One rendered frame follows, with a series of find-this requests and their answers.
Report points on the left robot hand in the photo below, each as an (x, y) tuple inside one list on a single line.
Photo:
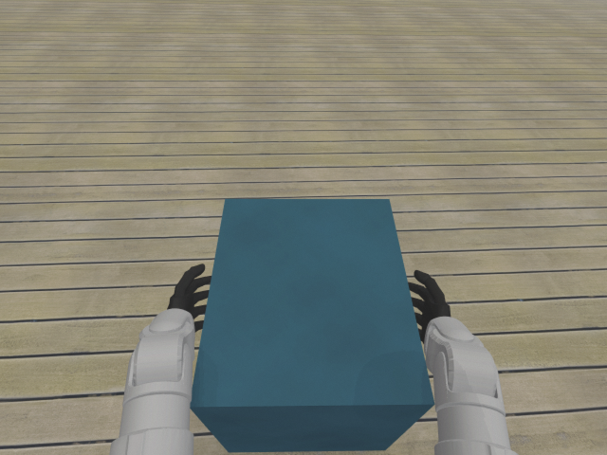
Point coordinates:
[(184, 297)]

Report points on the carton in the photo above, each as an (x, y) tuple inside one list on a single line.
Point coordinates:
[(309, 340)]

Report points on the robot right forearm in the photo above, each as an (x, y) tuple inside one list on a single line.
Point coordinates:
[(470, 409)]

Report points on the right robot hand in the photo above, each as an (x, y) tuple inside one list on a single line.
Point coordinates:
[(433, 304)]

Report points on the robot left forearm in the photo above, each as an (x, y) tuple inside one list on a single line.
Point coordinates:
[(158, 390)]

